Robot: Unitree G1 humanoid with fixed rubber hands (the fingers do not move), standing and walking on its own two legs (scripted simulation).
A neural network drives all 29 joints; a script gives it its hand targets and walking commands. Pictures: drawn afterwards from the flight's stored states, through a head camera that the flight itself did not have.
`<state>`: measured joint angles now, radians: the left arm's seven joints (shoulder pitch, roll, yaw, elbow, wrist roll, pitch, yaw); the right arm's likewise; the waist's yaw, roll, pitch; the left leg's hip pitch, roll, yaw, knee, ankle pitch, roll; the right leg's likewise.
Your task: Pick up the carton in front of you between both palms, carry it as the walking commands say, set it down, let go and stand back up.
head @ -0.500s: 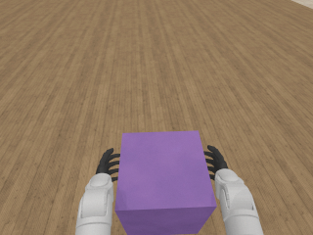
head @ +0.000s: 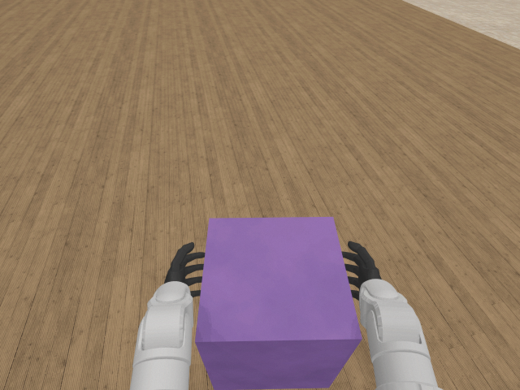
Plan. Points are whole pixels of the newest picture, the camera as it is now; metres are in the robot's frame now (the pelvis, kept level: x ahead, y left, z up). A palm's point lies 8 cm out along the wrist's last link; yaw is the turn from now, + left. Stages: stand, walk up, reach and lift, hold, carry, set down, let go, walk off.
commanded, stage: hold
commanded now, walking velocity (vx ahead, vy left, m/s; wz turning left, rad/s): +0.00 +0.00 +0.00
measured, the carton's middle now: (271, 306) +0.30 +0.00 -0.04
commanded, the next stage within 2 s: set down in 0.18 s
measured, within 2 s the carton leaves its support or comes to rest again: neither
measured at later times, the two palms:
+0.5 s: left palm (182, 280) +0.33 +0.15 +0.00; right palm (357, 278) +0.33 -0.15 +0.01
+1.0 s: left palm (198, 313) +0.37 +0.15 -0.20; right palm (331, 309) +0.38 -0.15 -0.19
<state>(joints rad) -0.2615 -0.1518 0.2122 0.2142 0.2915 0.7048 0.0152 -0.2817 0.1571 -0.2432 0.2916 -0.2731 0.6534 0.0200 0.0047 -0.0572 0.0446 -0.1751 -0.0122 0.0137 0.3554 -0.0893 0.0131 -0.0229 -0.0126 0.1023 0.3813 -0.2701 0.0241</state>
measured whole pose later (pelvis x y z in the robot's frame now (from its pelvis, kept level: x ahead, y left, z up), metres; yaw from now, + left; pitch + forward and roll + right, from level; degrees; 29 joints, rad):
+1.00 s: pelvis -0.05 -0.02 -0.12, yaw -3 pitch +37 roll -2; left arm -0.70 -0.10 0.44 0.49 0.26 0.23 0.00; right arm -0.70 0.12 -0.41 0.54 -0.17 0.20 -0.05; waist 0.04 -0.06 -0.12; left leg -1.46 -0.02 -0.11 1.07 -0.25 -0.05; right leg -1.33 0.11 0.10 1.16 -0.47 0.04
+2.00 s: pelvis -0.09 -0.02 -0.35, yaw -6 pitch +48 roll -2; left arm -1.20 0.08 0.53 0.69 0.18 0.26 0.07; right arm -1.36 -0.15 -0.27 0.93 -0.09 0.23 -0.12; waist 0.11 -0.06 0.08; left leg -2.34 -0.07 -0.14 1.87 -0.37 -0.12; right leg -2.21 0.22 0.07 2.01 -0.64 0.09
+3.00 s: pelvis -0.09 -0.02 -0.39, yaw -7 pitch +43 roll +2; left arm -1.32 0.23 0.55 1.02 0.13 0.15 -0.01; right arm -1.47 -0.19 -0.19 1.10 -0.14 0.16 -0.05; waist 0.14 -0.02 0.24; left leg -2.34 0.00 -0.08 2.03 -0.44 -0.09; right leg -2.25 0.17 0.06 2.17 -0.67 0.05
